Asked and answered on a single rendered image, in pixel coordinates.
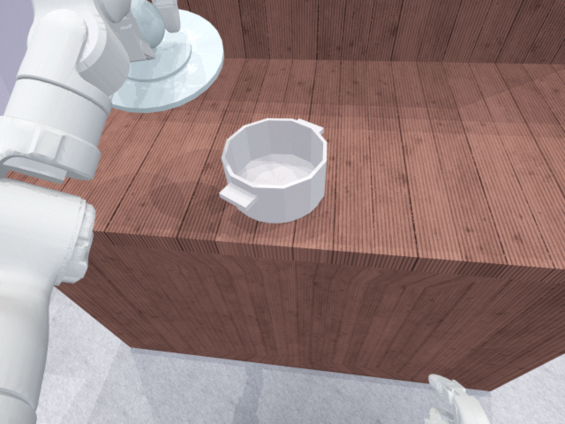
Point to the lid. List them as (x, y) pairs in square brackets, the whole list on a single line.
[(186, 64)]

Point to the left robot upper arm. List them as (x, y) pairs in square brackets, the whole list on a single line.
[(45, 239)]

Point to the robot left hand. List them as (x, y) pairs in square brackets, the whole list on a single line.
[(130, 35)]

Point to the robot right hand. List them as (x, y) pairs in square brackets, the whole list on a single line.
[(466, 409)]

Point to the table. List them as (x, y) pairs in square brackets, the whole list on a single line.
[(439, 245)]

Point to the knob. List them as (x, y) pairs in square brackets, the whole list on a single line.
[(150, 22)]

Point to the robot left forearm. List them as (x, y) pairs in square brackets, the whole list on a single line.
[(59, 105)]

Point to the pot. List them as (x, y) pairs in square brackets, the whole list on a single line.
[(275, 169)]

